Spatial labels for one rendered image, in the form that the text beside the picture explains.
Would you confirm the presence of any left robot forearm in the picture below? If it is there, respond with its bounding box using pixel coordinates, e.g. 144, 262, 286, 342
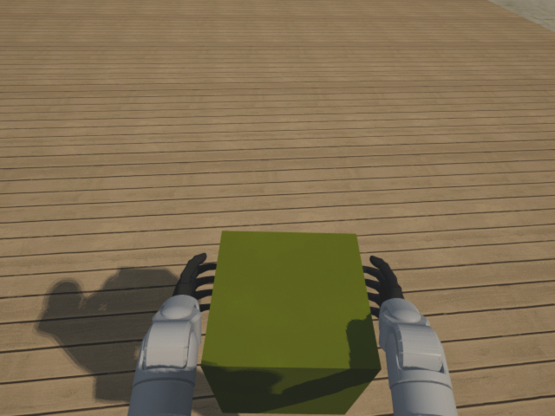
127, 295, 201, 416

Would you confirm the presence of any robot right hand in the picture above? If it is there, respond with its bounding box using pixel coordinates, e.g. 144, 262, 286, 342
362, 256, 404, 319

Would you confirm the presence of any robot left hand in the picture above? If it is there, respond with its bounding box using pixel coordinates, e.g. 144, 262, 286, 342
173, 253, 217, 312

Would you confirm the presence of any right robot forearm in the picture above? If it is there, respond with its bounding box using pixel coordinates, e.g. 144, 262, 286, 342
379, 298, 458, 416

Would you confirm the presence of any carton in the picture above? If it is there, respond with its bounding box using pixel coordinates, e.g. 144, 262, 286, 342
200, 231, 382, 415

